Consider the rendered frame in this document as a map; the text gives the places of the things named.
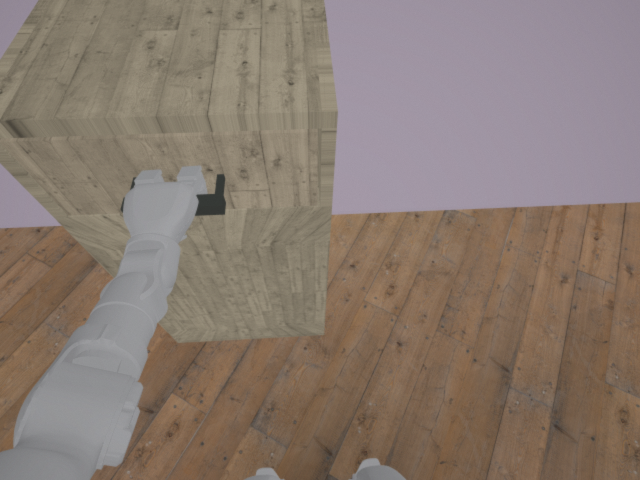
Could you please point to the handle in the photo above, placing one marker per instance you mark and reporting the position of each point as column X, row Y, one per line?
column 209, row 204

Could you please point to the robot left hand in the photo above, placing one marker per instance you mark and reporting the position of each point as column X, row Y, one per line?
column 165, row 208

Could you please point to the drawer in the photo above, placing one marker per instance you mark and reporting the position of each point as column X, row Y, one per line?
column 88, row 175

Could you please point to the robot left upper arm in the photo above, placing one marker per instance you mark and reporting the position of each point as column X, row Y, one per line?
column 83, row 419

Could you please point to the cabinet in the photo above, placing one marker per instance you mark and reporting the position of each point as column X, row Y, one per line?
column 121, row 67

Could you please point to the right robot shin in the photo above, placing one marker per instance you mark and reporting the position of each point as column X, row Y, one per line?
column 368, row 462

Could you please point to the robot shin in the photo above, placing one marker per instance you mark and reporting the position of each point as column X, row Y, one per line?
column 266, row 471
column 368, row 462

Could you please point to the left robot shin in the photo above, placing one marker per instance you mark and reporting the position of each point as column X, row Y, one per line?
column 266, row 471

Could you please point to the robot left forearm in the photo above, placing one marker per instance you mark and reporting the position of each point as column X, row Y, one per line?
column 117, row 333

